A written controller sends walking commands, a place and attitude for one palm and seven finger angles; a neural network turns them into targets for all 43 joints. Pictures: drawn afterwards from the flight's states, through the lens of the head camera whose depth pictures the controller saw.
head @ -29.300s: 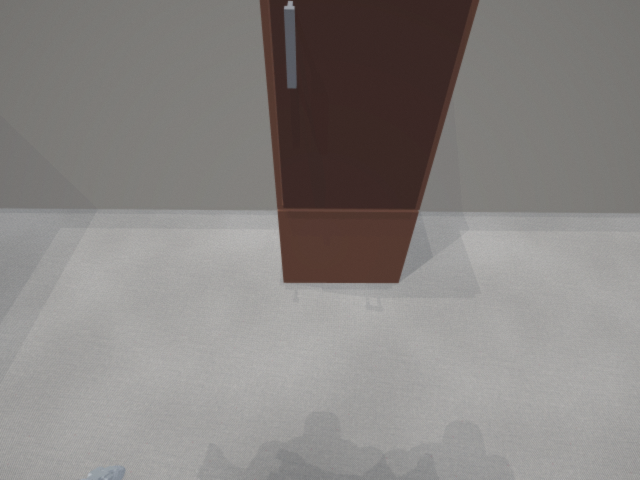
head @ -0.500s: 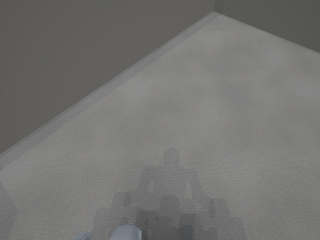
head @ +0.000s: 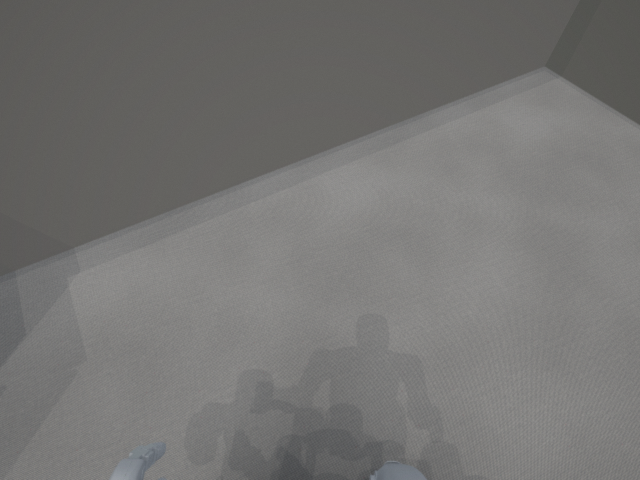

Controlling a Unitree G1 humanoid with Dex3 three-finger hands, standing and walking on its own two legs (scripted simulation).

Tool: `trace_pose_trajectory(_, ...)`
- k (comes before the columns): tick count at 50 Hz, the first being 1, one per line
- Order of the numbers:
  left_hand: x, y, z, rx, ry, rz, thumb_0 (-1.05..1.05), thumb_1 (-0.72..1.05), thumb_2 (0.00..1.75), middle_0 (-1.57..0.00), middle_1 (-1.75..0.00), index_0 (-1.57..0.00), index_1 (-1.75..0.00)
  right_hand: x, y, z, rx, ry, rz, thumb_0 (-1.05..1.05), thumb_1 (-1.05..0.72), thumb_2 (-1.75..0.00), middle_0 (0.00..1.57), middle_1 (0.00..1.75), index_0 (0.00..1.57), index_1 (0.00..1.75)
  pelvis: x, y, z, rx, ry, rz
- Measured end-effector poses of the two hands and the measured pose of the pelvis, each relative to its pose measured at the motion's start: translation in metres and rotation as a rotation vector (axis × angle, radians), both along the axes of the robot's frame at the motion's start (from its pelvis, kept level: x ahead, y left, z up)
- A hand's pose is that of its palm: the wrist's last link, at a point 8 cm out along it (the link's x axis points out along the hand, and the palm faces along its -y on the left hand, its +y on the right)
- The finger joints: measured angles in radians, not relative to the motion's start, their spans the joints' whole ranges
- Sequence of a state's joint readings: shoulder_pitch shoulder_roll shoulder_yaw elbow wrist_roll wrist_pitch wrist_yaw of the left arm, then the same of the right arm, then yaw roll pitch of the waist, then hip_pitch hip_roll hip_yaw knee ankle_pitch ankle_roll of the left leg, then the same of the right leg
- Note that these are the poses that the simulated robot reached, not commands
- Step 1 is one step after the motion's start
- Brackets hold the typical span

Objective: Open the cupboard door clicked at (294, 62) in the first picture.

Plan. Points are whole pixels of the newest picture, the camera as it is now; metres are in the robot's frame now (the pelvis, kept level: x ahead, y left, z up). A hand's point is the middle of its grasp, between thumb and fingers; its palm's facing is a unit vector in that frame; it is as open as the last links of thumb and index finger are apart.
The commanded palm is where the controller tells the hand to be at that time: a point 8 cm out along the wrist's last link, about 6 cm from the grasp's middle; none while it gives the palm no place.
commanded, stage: turn to face it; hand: left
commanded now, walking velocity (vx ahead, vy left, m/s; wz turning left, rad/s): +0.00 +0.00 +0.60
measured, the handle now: out of the picture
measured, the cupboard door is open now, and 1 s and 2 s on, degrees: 41 41 41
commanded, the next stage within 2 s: take the last steps up to it in 2.00 s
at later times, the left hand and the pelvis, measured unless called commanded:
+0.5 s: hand out of the picture -0.01 +0.19 -0.18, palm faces +0.37 -0.90 -0.24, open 7.3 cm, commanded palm none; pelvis +0.01 -0.02 -0.01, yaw +21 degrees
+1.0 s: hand out of the picture +0.04 +0.22 -0.15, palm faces +0.57 -0.78 -0.26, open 7.4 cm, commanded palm none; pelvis +0.05 -0.02 -0.01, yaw +36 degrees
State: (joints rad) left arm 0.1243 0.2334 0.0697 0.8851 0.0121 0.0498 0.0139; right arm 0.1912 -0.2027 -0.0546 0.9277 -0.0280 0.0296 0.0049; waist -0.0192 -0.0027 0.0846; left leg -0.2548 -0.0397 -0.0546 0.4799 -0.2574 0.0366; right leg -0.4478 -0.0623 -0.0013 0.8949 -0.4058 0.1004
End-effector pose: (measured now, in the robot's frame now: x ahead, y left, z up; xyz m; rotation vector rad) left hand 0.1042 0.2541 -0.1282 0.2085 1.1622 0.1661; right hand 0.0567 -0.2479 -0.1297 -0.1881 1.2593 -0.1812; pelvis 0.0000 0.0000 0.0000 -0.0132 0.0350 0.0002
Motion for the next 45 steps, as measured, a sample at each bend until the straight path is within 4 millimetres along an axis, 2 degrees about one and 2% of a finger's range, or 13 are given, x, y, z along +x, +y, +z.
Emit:
trace_pose_trajectory(6,0.003,-0.027,0.004,0.031,-0.066,0.038,0.00,0.91,0.89,-0.20,-0.30,-0.20,-0.30,0.003,-0.022,-0.027,0.045,0.055,0.022,0.01,-0.91,-0.90,0.20,0.30,0.21,0.30,0.005,-0.027,-0.012,0.023,0.000,0.074)
trace_pose_trajectory(11,-0.026,-0.044,0.010,0.029,-0.029,0.108,0.00,0.91,0.89,-0.20,-0.30,-0.20,-0.30,0.023,-0.035,-0.027,0.053,0.079,0.081,0.01,-0.91,-0.90,0.20,0.30,0.20,0.30,0.007,-0.037,-0.005,0.037,-0.021,0.154)
trace_pose_trajectory(15,-0.052,-0.053,0.007,0.005,0.016,0.179,0.00,0.90,0.89,-0.20,-0.30,-0.20,-0.30,0.048,-0.034,-0.019,0.053,0.075,0.145,0.01,-0.91,-0.90,0.20,0.30,0.20,0.30,0.011,-0.041,-0.001,0.052,-0.019,0.215)
trace_pose_trajectory(20,-0.091,-0.045,0.000,-0.007,0.049,0.292,0.00,0.92,0.89,-0.20,-0.30,-0.20,-0.30,0.090,-0.016,-0.013,0.035,0.052,0.262,0.01,-0.91,-0.90,0.19,0.30,0.20,0.30,0.014,-0.036,-0.001,0.054,-0.019,0.294)
trace_pose_trajectory(26,-0.148,-0.019,-0.026,-0.035,0.123,0.415,0.00,0.91,0.89,-0.20,-0.30,-0.20,-0.30,0.150,0.032,-0.007,0.003,-0.071,0.412,0.01,-0.91,-0.90,0.19,0.30,0.20,0.30,0.014,-0.013,-0.017,0.033,-0.017,0.373)
trace_pose_trajectory(29,-0.167,-0.005,-0.034,-0.038,0.171,0.464,0.00,0.91,0.89,-0.20,-0.30,-0.20,-0.30,0.167,0.053,-0.001,-0.009,-0.137,0.463,0.01,-0.91,-0.90,0.19,0.30,0.20,0.30,0.012,-0.003,-0.020,0.029,-0.019,0.400)
trace_pose_trajectory(32,-0.168,0.006,-0.027,-0.034,0.163,0.499,0.00,0.91,0.89,-0.20,-0.30,-0.20,-0.30,0.170,0.066,0.008,-0.022,-0.150,0.494,0.01,-0.91,-0.90,0.20,0.30,0.20,0.30,0.012,0.003,-0.012,0.014,-0.018,0.426)
trace_pose_trajectory(37,-0.152,0.018,-0.012,-0.024,0.081,0.524,0.00,0.91,0.89,-0.19,-0.30,-0.19,-0.30,0.163,0.076,0.013,-0.016,-0.109,0.535,0.00,-0.91,-0.90,0.20,0.30,0.20,0.30,0.015,0.008,-0.002,0.003,-0.013,0.472)
trace_pose_trajectory(41,-0.136,0.019,-0.004,-0.012,0.029,0.543,0.00,0.91,0.89,-0.19,-0.30,-0.19,-0.30,0.156,0.076,0.008,-0.002,-0.057,0.552,0.01,-0.91,-0.90,0.20,0.30,0.20,0.30,0.021,0.005,0.001,-0.003,-0.007,0.518)
trace_pose_trajectory(45,-0.119,0.013,0.002,0.001,-0.012,0.561,0.00,0.91,0.89,-0.19,-0.30,-0.19,-0.30,0.151,0.068,-0.001,0.009,0.005,0.562,0.01,-0.91,-0.90,0.20,0.30,0.21,0.30,0.029,-0.003,0.000,-0.001,0.000,0.566)
